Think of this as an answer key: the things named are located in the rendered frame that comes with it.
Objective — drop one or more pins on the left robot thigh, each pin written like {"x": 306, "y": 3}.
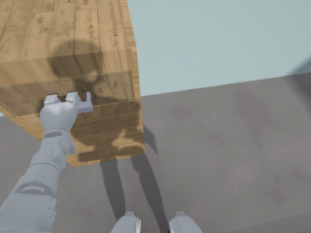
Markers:
{"x": 127, "y": 224}

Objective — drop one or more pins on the robot thigh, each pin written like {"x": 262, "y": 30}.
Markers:
{"x": 183, "y": 224}
{"x": 127, "y": 224}

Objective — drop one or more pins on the drawer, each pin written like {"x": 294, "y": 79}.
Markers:
{"x": 24, "y": 99}

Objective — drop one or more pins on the robot left hand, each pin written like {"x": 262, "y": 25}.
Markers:
{"x": 60, "y": 115}

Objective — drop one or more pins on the handle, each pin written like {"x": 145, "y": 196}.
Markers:
{"x": 86, "y": 106}

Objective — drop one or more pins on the robot left upper arm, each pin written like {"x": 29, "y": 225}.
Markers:
{"x": 28, "y": 213}

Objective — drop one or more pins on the robot left forearm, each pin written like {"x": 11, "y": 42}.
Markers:
{"x": 43, "y": 173}

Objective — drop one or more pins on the right robot thigh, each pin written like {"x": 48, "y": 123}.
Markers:
{"x": 183, "y": 224}

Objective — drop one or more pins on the cabinet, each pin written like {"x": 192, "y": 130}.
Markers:
{"x": 45, "y": 40}

